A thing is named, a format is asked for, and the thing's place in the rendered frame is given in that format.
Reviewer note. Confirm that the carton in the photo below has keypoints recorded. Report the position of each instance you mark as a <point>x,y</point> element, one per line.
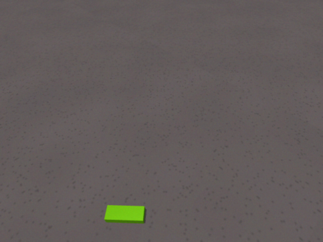
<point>125,214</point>

